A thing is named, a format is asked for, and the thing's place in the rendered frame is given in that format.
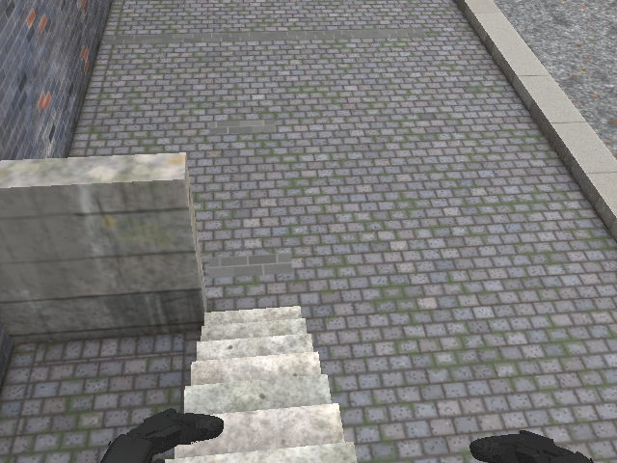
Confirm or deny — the robot right hand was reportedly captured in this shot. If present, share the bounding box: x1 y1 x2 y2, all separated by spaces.
469 430 594 463

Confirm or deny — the robot left hand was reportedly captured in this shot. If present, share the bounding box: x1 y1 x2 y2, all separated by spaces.
100 408 224 463

